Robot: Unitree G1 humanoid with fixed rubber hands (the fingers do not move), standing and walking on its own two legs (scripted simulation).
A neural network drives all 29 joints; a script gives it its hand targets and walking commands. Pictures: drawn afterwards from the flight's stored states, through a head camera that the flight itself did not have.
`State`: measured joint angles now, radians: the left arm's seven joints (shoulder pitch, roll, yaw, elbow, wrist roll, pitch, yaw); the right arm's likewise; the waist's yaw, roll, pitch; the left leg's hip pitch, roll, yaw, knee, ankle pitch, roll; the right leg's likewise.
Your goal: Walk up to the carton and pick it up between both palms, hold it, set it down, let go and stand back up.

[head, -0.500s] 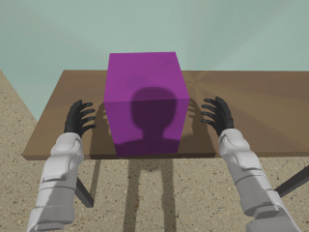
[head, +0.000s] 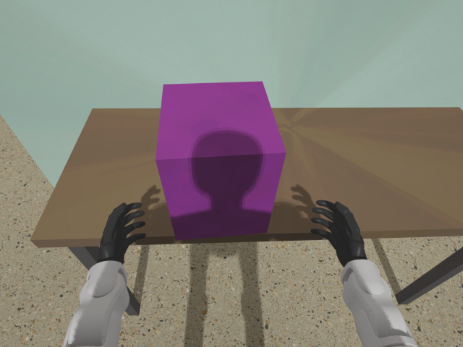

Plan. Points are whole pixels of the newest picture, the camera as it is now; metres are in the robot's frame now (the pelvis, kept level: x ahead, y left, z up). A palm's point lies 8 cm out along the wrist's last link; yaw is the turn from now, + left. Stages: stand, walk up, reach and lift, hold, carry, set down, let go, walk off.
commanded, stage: set down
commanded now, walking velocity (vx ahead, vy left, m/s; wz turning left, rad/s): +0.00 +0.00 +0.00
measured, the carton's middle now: (218, 163) +0.47 +0.07 +0.05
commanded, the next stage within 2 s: let go in 1.38 s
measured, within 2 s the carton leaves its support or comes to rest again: neither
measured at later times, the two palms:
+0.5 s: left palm (115, 286) +0.22 +0.22 -0.01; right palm (353, 297) +0.23 -0.18 -0.01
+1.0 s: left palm (109, 315) +0.19 +0.23 -0.05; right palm (356, 329) +0.19 -0.20 -0.06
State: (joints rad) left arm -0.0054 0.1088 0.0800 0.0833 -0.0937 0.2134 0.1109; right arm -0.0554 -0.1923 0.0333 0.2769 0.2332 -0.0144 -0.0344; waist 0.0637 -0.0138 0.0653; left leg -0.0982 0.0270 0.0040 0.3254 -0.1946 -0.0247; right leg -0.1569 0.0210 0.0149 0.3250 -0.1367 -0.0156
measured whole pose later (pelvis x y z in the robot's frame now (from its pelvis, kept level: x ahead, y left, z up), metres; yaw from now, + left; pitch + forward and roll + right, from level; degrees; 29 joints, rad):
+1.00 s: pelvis +0.02 +0.01 +0.00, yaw -1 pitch -4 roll -1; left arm 0.23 0.17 0.00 0.37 -0.04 0.05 0.07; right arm 0.22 -0.17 0.00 0.56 0.07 -0.19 0.03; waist 0.05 -0.01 0.07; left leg -0.03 0.03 0.03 0.33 -0.24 -0.01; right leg -0.08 0.02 0.04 0.31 -0.16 0.00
